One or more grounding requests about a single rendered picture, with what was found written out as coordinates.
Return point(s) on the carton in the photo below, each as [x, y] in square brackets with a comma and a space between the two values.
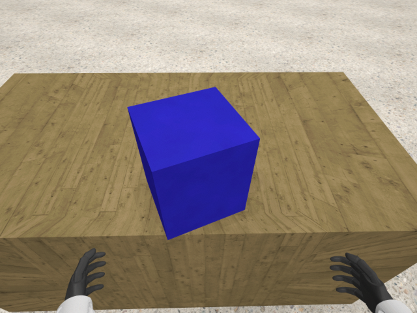
[198, 155]

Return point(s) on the left robot forearm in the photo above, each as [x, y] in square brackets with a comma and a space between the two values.
[76, 304]

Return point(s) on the right robot hand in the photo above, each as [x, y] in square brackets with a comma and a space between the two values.
[370, 289]

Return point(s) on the left robot hand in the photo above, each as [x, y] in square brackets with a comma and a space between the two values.
[79, 280]

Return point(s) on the right robot forearm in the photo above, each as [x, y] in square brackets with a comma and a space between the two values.
[392, 306]

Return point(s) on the pedestal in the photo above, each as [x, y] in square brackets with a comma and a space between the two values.
[329, 178]

